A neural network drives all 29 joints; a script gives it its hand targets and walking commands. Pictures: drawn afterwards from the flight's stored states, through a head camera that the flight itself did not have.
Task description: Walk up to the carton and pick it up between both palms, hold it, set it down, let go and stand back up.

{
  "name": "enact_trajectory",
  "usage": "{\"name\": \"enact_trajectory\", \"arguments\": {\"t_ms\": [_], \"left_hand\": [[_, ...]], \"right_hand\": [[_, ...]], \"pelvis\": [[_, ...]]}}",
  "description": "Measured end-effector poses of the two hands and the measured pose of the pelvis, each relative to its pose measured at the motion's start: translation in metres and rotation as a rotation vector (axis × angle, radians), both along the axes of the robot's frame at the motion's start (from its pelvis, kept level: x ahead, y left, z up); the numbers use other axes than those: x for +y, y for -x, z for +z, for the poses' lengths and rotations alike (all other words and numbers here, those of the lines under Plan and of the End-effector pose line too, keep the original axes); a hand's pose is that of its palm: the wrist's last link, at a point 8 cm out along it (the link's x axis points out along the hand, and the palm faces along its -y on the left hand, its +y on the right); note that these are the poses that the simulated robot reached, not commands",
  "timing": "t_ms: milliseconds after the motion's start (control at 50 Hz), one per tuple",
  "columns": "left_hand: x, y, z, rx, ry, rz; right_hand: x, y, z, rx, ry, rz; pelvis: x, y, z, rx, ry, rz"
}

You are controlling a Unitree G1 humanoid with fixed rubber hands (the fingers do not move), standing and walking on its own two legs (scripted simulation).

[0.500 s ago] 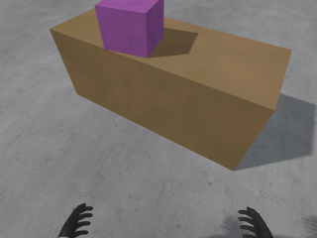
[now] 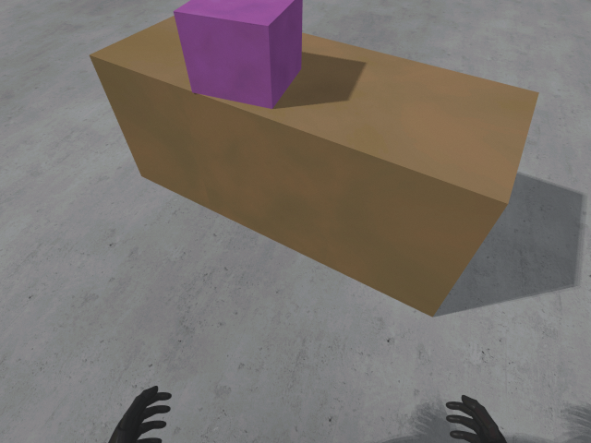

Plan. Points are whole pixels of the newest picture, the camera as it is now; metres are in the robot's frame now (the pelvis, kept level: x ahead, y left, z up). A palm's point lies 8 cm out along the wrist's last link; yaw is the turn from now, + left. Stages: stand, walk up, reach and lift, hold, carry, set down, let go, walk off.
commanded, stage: stand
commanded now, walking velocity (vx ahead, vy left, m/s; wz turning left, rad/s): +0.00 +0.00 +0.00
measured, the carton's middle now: (245, 43) +1.23 +0.20 -0.03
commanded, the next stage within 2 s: walk up in 1.38 s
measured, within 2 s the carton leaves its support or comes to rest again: neither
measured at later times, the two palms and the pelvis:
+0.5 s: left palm out of the picture +0.12 +0.25 -0.09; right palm out of the picture +0.11 -0.25 -0.09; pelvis +0.00 +0.00 +0.00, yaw +0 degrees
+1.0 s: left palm out of the picture +0.11 +0.25 -0.09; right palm out of the picture +0.10 -0.25 -0.09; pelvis -0.01 +0.00 +0.00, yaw +0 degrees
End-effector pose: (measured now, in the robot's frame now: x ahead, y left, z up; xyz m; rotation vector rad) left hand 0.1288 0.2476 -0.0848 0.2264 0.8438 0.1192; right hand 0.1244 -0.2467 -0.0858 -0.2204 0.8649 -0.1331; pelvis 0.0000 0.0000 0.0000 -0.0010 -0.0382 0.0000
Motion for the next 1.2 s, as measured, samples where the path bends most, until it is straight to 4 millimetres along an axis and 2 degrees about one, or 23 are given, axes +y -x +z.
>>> {"name": "enact_trajectory", "arguments": {"t_ms": [1200], "left_hand": [[0.006,0.025,-0.005,0.065,-0.012,-0.007]], "right_hand": [[-0.003,0.029,-0.005,0.061,0.006,-0.013]], "pelvis": [[0.003,0.009,0.003,-0.001,-0.002,-0.011]]}}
